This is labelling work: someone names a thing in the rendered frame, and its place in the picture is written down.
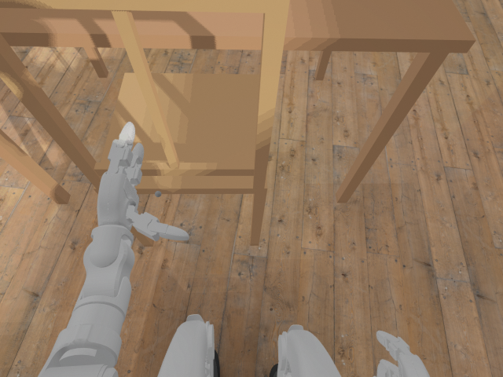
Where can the table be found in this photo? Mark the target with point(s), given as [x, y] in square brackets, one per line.
[430, 28]

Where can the left robot forearm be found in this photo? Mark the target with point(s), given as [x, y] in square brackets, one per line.
[93, 332]

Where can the right robot shin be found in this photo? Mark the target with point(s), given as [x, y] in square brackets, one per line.
[293, 327]

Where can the chair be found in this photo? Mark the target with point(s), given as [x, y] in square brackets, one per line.
[201, 133]

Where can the left robot hand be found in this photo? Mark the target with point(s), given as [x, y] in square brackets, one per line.
[117, 190]

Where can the right robot thigh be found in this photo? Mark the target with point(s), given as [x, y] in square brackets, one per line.
[303, 355]

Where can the right robot hand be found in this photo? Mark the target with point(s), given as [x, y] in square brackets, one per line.
[409, 365]

